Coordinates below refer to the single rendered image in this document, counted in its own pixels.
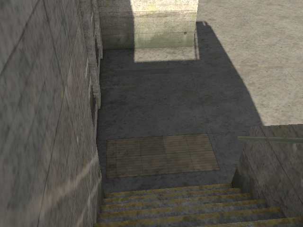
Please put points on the stairs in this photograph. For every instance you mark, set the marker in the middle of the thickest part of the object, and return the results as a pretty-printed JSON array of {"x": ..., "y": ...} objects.
[{"x": 211, "y": 205}]

